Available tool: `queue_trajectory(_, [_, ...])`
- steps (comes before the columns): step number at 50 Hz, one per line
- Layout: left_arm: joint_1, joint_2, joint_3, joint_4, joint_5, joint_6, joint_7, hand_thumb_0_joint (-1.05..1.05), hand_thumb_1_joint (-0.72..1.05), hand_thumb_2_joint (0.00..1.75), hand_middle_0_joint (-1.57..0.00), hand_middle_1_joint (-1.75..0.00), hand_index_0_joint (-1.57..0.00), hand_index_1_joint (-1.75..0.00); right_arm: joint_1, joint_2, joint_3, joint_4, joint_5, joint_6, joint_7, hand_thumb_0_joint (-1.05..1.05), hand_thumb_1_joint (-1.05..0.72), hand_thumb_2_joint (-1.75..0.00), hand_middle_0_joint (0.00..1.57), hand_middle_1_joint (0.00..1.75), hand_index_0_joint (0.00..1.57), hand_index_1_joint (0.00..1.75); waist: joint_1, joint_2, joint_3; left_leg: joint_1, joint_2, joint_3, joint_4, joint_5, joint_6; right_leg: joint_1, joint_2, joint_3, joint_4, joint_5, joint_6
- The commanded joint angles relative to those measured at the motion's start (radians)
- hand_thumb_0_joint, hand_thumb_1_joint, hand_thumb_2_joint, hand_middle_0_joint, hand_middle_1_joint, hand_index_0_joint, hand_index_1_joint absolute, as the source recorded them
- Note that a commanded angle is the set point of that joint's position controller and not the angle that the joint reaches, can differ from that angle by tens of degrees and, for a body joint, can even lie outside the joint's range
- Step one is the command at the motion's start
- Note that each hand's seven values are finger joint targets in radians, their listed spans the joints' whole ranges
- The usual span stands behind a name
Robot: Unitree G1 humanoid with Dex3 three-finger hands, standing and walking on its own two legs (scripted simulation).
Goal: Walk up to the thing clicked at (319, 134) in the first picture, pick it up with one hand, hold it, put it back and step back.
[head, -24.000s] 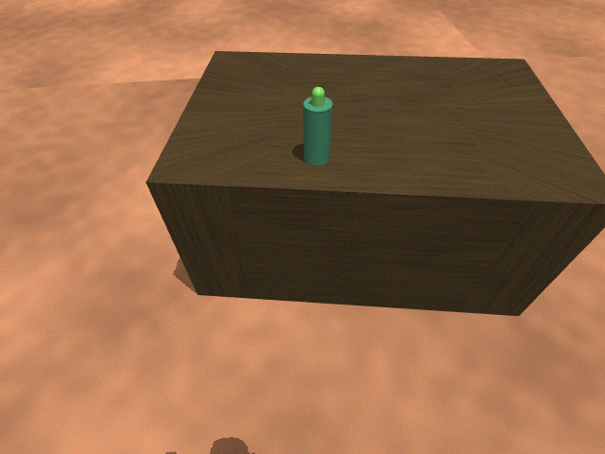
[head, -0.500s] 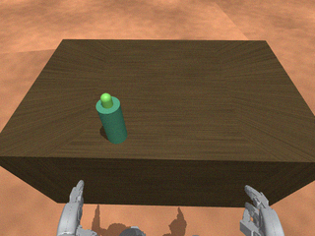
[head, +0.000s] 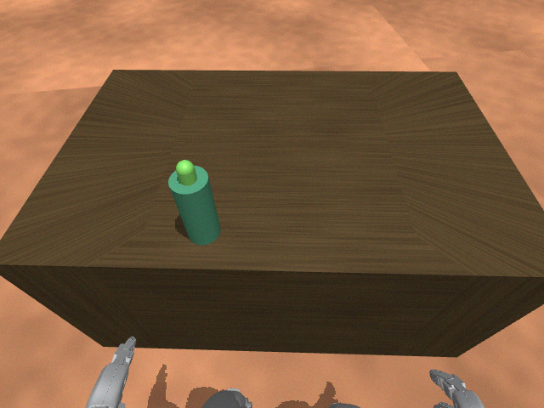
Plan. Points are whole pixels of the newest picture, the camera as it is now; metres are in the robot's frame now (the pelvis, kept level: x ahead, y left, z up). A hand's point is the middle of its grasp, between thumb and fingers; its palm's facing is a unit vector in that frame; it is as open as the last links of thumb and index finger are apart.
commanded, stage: home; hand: left
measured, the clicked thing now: (195, 201) +0.48 +0.19 -0.02
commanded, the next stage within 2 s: stand in 0.14 s
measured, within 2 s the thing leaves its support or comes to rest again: neither
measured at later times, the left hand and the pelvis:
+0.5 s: hand out of the picture +0.06 +0.26 -0.12, palm faces -0.02 -0.94 -0.34, open 14.0 cm; pelvis +0.00 +0.01 +0.04, yaw +0 degrees
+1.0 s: hand out of the picture +0.03 +0.26 -0.11, palm faces -0.04 -0.94 -0.34, open 7.5 cm; pelvis -0.01 +0.01 +0.05, yaw +0 degrees
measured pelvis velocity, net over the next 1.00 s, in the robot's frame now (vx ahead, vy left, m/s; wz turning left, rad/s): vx -0.01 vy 0.01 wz -0.01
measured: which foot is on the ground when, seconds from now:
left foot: down 0.00-1.00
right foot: down 0.00-1.00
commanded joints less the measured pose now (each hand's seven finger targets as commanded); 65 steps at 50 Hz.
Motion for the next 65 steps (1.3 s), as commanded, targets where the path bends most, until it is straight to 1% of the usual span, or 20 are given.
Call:
queue_trajectory(1, [-0.03, 0.185, 0.086, 0.023, -0.012, -0.063, -0.009, 0.0, -0.54, 0.06, -0.05, -0.05, -0.05, -0.05, -0.045, -0.172, -0.08, -0.038, 0.015, -0.05, 0.006, 0.0, -0.9, -0.9, 0.2, 0.3, 0.2, 0.3, 0.003, -0.055, -0.107, 0.15, 0.026, -0.081, -0.16, 0.164, 0.066, 0.049, -0.073, 0.141, -0.247, 0.2, -0.088])
queue_trajectory(3, [-0.05, 0.193, 0.087, 0.075, -0.015, -0.065, -0.008, 0.0, -0.55, 0.05, -0.05, -0.05, -0.05, -0.05, -0.045, -0.176, -0.079, 0.008, 0.012, -0.052, 0.007, 0.0, -0.9, -0.9, 0.2, 0.3, 0.2, 0.3, 0.0, -0.037, -0.12, 0.211, 0.034, -0.085, -0.171, 0.237, 0.069, 0.059, -0.074, 0.132, -0.241, 0.283, -0.082])
queue_trajectory(7, [-0.054, 0.199, 0.083, 0.174, -0.019, -0.065, -0.004, 0.0, -0.54, 0.06, -0.05, -0.05, -0.05, -0.05, -0.054, -0.189, -0.079, 0.078, 0.013, -0.045, 0.005, 0.0, -0.9, -0.9, 0.2, 0.3, 0.2, 0.3, 0.005, -0.012, -0.058, 0.211, 0.05, -0.111, -0.248, 0.212, 0.075, 0.083, -0.064, 0.116, -0.289, 0.25, -0.071])
queue_trajectory(12, [-0.053, 0.212, 0.077, 0.28, -0.026, -0.061, 0.0, 0.0, -0.53, 0.06, -0.05, -0.05, -0.05, -0.05, -0.069, -0.204, -0.074, 0.162, 0.024, -0.041, 0.002, 0.0, -0.9, -0.9, 0.2, 0.3, 0.2, 0.3, 0.008, -0.003, -0.039, 0.263, 0.066, -0.12, -0.313, 0.255, 0.067, 0.14, -0.073, 0.108, -0.355, 0.308, -0.062])
queue_trajectory(14, [-0.075, 0.222, 0.074, 0.315, -0.029, -0.06, 0.001, 0.0, -0.37, 0.22, -0.2, -0.21, -0.2, -0.21, -0.062, -0.205, -0.069, 0.198, 0.027, -0.035, -0.001, 0.0, -0.9, -0.9, 0.2, 0.3, 0.2, 0.3, -0.004, -0.031, -0.011, 0.278, 0.062, -0.108, -0.343, 0.252, 0.055, 0.142, -0.087, 0.125, -0.403, 0.297, -0.062])
queue_trajectory(15, [-0.077, 0.22, 0.072, 0.333, -0.034, -0.057, 0.0, 0.0, -0.29, 0.3, -0.2, -0.29, -0.2, -0.29, -0.058, -0.209, -0.068, 0.217, 0.027, -0.036, -0.002, 0.0, -0.9, -0.9, 0.2, 0.3, 0.2, 0.3, -0.005, -0.01, -0.017, 0.31, 0.069, -0.11, -0.367, 0.256, 0.054, 0.145, -0.079, 0.118, -0.409, 0.291, -0.059])
queue_trajectory(19, [-0.08, 0.21, 0.063, 0.402, -0.041, -0.051, -0.001, 0.0, 0.03, 0.62, -0.2, -0.3, -0.2, -0.3, -0.088, -0.222, -0.061, 0.267, 0.027, -0.035, -0.003, 0.0, -0.9, -0.9, 0.2, 0.3, 0.2, 0.3, 0.007, 0.03, 0.007, 0.303, 0.092, -0.137, -0.468, 0.225, 0.051, 0.214, -0.071, 0.094, -0.463, 0.266, -0.043])
queue_trajectory(21, [-0.081, 0.209, 0.058, 0.431, -0.042, -0.053, -0.004, 0.0, 0.19, 0.78, -0.2, -0.3, -0.2, -0.3, -0.095, -0.223, -0.057, 0.292, 0.033, -0.038, -0.004, 0.0, -0.9, -0.9, 0.2, 0.3, 0.2, 0.3, 0.007, 0.021, -0.01, 0.341, 0.091, -0.127, -0.476, 0.283, 0.044, 0.242, -0.079, 0.097, -0.487, 0.302, -0.039])
queue_trajectory(22, [-0.094, 0.206, 0.057, 0.444, -0.043, -0.052, -0.005, 0.0, 0.27, 0.86, -0.2, -0.3, -0.2, -0.3, -0.096, -0.221, -0.055, 0.302, 0.035, -0.039, -0.004, 0.0, -0.9, -0.9, 0.2, 0.3, 0.2, 0.3, 0.004, 0.023, 0.004, 0.337, 0.092, -0.126, -0.496, 0.288, 0.04, 0.245, -0.078, 0.095, -0.496, 0.291, -0.036])
queue_trajectory(25, [-0.097, 0.201, 0.05, 0.481, -0.042, -0.05, -0.007, 0.0, 0.51, 0.9, -0.2, -0.3, -0.2, -0.3, -0.118, -0.23, -0.054, 0.328, 0.038, -0.039, -0.005, 0.0, -0.9, -0.9, 0.2, 0.3, 0.2, 0.3, 0.009, 0.035, 0.018, 0.341, 0.101, -0.139, -0.542, 0.238, 0.038, 0.264, -0.077, 0.083, -0.53, 0.27, -0.028])
queue_trajectory(27, [-0.107, 0.208, 0.051, 0.506, -0.041, -0.048, -0.009, 0.0, 0.67, 0.9, -0.2, -0.3, -0.2, -0.3, -0.122, -0.229, -0.052, 0.345, 0.04, -0.037, -0.003, 0.0, -0.9, -0.9, 0.2, 0.3, 0.2, 0.3, 0.004, 0.02, 0.046, 0.328, 0.096, -0.139, -0.581, 0.163, 0.033, 0.263, -0.078, 0.082, -0.545, 0.245, -0.025])
queue_trajectory(28, [-0.115, 0.207, 0.05, 0.512, -0.042, -0.049, -0.01, 0.0, 0.75, 0.9, -0.2, -0.3, -0.2, -0.3, -0.125, -0.228, -0.052, 0.349, 0.041, -0.038, -0.003, 0.0, -0.9, -0.9, 0.2, 0.3, 0.2, 0.3, 0.005, 0.022, 0.027, 0.336, 0.098, -0.135, -0.582, 0.173, 0.033, 0.278, -0.085, 0.085, -0.551, 0.256, -0.025])
queue_trajectory(30, [-0.115, 0.209, 0.047, 0.533, -0.041, -0.047, -0.012, 0.0, 0.9, 0.9, -0.2, -0.3, -0.2, -0.3, -0.138, -0.232, -0.053, 0.365, 0.04, -0.034, -0.002, 0.0, -0.9, -0.9, 0.2, 0.3, 0.2, 0.3, 0.007, 0.014, 0.055, 0.329, 0.097, -0.139, -0.603, 0.125, 0.029, 0.263, -0.08, 0.081, -0.566, 0.223, -0.021])
queue_trajectory(36, [-0.13, 0.218, 0.048, 0.57, -0.042, -0.052, -0.014, 0.0, 0.9, 0.9, -0.2, -0.3, -0.2, -0.3, -0.14, -0.232, -0.051, 0.392, 0.044, -0.031, 0.001, 0.0, -0.9, -0.9, 0.2, 0.3, 0.2, 0.3, 0.005, 0.006, 0.025, 0.352, 0.097, -0.128, -0.615, 0.124, 0.029, 0.287, -0.095, 0.094, -0.595, 0.237, -0.017])
queue_trajectory(44, [-0.146, 0.22, 0.043, 0.595, -0.039, -0.053, -0.013, 0.0, 0.9, 0.9, -0.2, -0.3, -0.2, -0.3, -0.154, -0.238, -0.047, 0.409, 0.048, -0.027, 0.005, 0.0, -0.9, -0.9, 0.2, 0.3, 0.2, 0.3, -0.001, -0.015, 0.038, 0.373, 0.095, -0.117, -0.609, 0.156, 0.027, 0.264, -0.102, 0.101, -0.623, 0.217, -0.013])
queue_trajectory(46, [-0.147, 0.226, 0.045, 0.6, -0.04, -0.05, -0.013, 0.0, 0.9, 0.9, -0.2, -0.3, -0.2, -0.3, -0.147, -0.234, -0.045, 0.416, 0.045, -0.024, 0.004, 0.0, -0.9, -0.9, 0.2, 0.3, 0.2, 0.3, -0.004, -0.007, 0.043, 0.367, 0.098, -0.116, -0.615, 0.123, 0.027, 0.254, -0.099, 0.1, -0.622, 0.202, -0.016])
queue_trajectory(51, [-0.141, 0.223, 0.042, 0.606, -0.042, -0.051, -0.015, 0.0, 0.9, 0.9, -0.2, -0.3, -0.2, -0.3, -0.151, -0.242, -0.043, 0.42, 0.048, -0.022, 0.006, 0.0, -0.9, -0.9, 0.2, 0.3, 0.2, 0.3, -0.004, -0.006, 0.042, 0.371, 0.095, -0.113, -0.613, 0.137, 0.027, 0.25, -0.099, 0.104, -0.63, 0.2, -0.017])
queue_trajectory(53, [-0.148, 0.226, 0.043, 0.605, -0.042, -0.052, -0.013, 0.0, 0.9, 0.9, -0.2, -0.3, -0.2, -0.3, -0.155, -0.243, -0.043, 0.418, 0.048, -0.022, 0.006, 0.0, -0.9, -0.9, 0.2, 0.3, 0.2, 0.3, -0.006, -0.016, 0.026, 0.386, 0.097, -0.106, -0.601, 0.172, 0.029, 0.257, -0.107, 0.111, -0.634, 0.216, -0.018])
queue_trajectory(60, [-0.166, 0.224, 0.045, 0.603, -0.045, -0.056, -0.015, 0.0, 0.9, 0.9, -0.2, -0.3, -0.2, -0.3, -0.147, -0.244, -0.036, 0.425, 0.049, -0.03, 0.004, 0.0, -0.9, -0.9, 0.2, 0.3, 0.2, 0.3, -0.005, -0.021, -0.017, 0.415, 0.108, -0.093, -0.587, 0.303, 0.032, 0.312, -0.118, 0.107, -0.621, 0.357, -0.013])
queue_trajectory(65, [-0.164, 0.22, 0.043, 0.61, -0.047, -0.051, -0.015, 0.0, 0.9, 0.9, -0.2, -0.3, -0.2, -0.3, -0.157, -0.25, -0.034, 0.432, 0.052, -0.03, 0.003, 0.0, -0.9, -0.9, 0.2, 0.3, 0.2, 0.3, -0.002, -0.012, 0.001, 0.426, 0.113, -0.094, -0.598, 0.339, 0.027, 0.31, -0.111, 0.095, -0.623, 0.367, -0.011])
